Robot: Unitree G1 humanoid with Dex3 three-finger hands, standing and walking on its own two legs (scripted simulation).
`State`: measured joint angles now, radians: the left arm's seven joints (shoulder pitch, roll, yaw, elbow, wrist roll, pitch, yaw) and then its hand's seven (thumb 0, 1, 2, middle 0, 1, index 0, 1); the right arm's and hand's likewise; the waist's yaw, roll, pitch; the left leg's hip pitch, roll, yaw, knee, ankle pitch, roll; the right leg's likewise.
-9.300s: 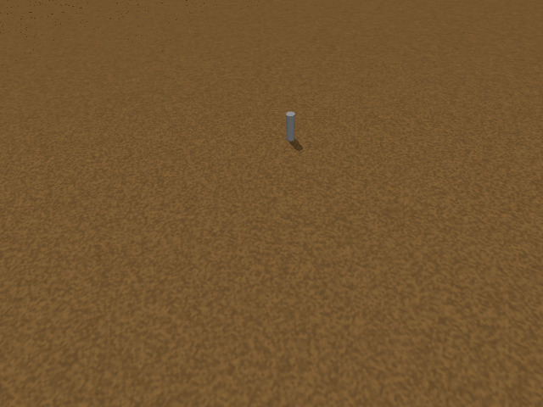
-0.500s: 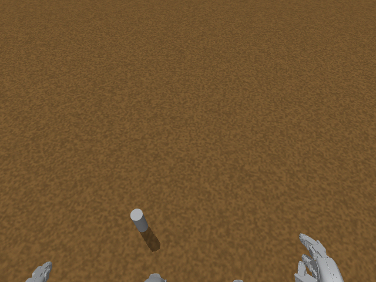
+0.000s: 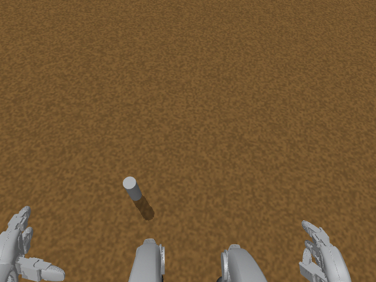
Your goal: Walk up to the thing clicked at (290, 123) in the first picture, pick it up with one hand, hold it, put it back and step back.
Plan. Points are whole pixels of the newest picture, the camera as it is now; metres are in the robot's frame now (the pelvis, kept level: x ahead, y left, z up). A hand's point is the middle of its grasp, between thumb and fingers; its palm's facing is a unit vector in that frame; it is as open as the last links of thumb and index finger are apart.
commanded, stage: go down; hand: left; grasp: from the side
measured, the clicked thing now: (133, 189) +0.48 +0.24 -0.54
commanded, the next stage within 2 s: approach in 1.48 s
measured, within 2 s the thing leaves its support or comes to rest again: neither
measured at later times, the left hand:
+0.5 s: hand (47, 203) +0.33 +0.38 -0.17, palm faces +0.22 -0.96 -0.15, open 17.0 cm
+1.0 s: hand (48, 193) +0.37 +0.40 -0.20, palm faces +0.22 -0.97 -0.10, open 17.2 cm
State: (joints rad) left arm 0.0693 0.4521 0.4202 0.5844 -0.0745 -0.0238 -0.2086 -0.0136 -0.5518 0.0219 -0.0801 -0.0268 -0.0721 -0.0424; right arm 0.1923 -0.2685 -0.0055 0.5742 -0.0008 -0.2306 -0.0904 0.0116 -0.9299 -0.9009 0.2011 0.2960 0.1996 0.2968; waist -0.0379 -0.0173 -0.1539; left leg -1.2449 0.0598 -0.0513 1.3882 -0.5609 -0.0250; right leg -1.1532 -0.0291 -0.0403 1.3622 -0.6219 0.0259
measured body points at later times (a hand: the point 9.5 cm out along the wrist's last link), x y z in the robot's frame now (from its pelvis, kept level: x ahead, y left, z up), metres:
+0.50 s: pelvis -0.04 +0.00 -0.14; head +0.16 +0.04 +0.26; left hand +0.31 +0.43 -0.16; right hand +0.10 -0.28 -0.26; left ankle +0.04 +0.13 -0.60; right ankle +0.01 -0.14 -0.60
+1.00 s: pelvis -0.06 +0.00 -0.22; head +0.16 +0.05 +0.17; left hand +0.35 +0.45 -0.19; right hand +0.06 -0.29 -0.32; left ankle +0.04 +0.13 -0.60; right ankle +0.01 -0.14 -0.60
